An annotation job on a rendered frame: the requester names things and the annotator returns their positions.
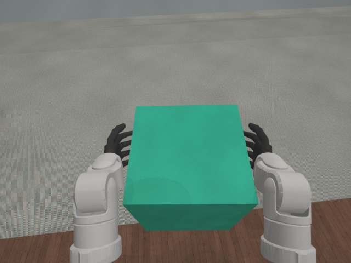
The robot left forearm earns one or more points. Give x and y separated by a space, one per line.
95 211

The robot right hand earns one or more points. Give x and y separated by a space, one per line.
260 145

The robot right forearm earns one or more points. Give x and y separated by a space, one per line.
286 209

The carton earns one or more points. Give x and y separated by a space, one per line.
188 168

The robot left hand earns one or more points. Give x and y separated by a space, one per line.
114 144

